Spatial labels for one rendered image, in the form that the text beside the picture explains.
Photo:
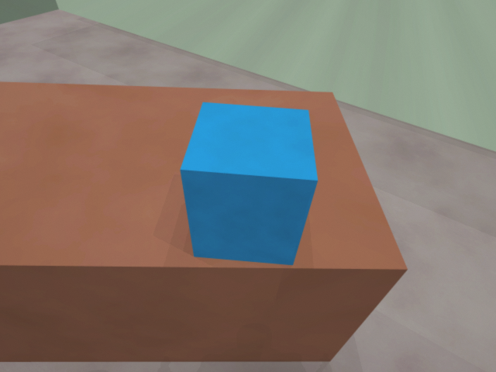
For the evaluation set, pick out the carton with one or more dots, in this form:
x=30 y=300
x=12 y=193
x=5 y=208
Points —
x=249 y=177

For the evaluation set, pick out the pedestal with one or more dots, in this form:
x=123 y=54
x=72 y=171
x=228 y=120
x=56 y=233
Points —
x=96 y=259

